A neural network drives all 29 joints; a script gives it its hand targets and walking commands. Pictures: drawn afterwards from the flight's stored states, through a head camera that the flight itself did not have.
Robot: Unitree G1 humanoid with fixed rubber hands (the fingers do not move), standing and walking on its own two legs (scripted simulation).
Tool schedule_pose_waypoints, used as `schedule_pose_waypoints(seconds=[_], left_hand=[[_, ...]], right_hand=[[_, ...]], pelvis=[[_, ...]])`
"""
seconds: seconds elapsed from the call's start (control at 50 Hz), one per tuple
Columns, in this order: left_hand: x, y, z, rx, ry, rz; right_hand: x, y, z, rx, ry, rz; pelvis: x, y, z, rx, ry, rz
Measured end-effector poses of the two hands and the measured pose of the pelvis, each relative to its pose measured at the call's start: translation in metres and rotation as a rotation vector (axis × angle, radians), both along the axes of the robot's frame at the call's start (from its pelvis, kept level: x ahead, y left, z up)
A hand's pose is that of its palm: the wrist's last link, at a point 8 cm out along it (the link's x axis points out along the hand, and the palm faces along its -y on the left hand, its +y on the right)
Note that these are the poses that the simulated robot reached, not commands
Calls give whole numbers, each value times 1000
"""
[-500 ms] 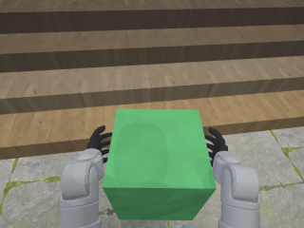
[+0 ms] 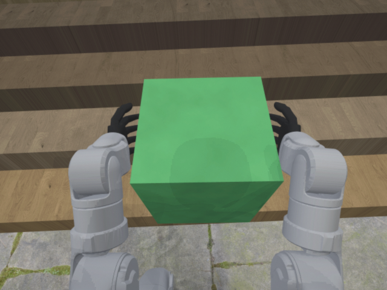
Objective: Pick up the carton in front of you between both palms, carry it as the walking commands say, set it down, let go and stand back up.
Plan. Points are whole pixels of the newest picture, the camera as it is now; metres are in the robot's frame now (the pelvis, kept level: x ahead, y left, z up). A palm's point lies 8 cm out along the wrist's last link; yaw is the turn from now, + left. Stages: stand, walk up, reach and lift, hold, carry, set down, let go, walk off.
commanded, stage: carry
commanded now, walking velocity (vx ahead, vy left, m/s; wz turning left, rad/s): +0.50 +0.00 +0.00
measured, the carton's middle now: (202, 159) +0.35 +0.01 +0.07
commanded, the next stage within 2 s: none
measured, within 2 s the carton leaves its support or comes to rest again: neither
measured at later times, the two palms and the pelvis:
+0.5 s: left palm (154, 33) +0.71 +0.15 +0.13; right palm (266, 38) +0.69 -0.15 +0.13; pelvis +0.30 +0.03 +0.00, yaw -1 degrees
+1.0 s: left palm out of the picture +1.00 +0.15 +0.31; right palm out of the picture +1.04 -0.15 +0.31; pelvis +0.63 -0.06 +0.16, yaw +1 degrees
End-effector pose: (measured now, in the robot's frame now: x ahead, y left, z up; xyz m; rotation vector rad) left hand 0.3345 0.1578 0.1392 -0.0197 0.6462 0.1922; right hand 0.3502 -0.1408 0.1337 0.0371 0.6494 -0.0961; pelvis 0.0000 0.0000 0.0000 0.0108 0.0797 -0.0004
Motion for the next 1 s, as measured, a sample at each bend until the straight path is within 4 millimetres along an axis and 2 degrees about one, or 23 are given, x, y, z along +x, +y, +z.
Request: schedule_pose_waypoints(seconds=[0.14,0.24,0.28,0.32,0.38,0.44,0.52,0.6,0.68,0.74,0.8,0.86,0.94,1.0], left_hand=[[121,-3,26,10,-14,-41],[214,2,24,4,-1,-81],[251,3,19,-9,-6,-106],[282,3,8,-32,23,-115],[315,2,-6,-53,95,-110],[346,-1,-12,-72,111,-98],[391,-8,-7,-109,41,-87],[442,-25,5,-131,-28,-91],[503,-42,14,-110,-28,-97],[542,-42,20,-68,16,-49],[565,-32,36,-26,54,10],[584,-20,63,-39,75,65],[623,-11,117,-65,42,110],[663,-7,168,-34,-23,112]], right_hand=[[112,-3,27,-21,-15,-18],[196,1,32,-48,-3,-41],[225,3,29,-66,-5,-64],[250,3,21,-81,24,-75],[279,2,5,-68,96,-93],[306,0,-3,-40,111,-120],[346,-8,2,-20,39,-153],[394,-24,16,-22,-32,-167],[460,-42,26,-27,-30,-154],[519,-43,31,-5,16,-97],[568,-33,44,13,55,-24],[602,-20,73,19,78,17],[650,-9,130,6,47,53],[692,-5,174,17,-19,73]], pelvis=[[85,7,6,-3,22,-16],[158,21,-9,-16,14,-27],[188,28,-21,-20,3,-33],[208,30,-21,-6,3,-27],[238,32,-13,-12,15,-25],[268,32,-4,-21,27,-27],[313,25,1,-23,34,-19],[369,10,4,-28,20,-1],[433,-8,12,-58,21,-4],[482,-29,27,-77,12,-11],[515,-41,56,-75,-3,-12],[549,-50,93,-62,-14,-9],[597,-58,138,-22,-15,13],[635,-56,156,6,-12,10]])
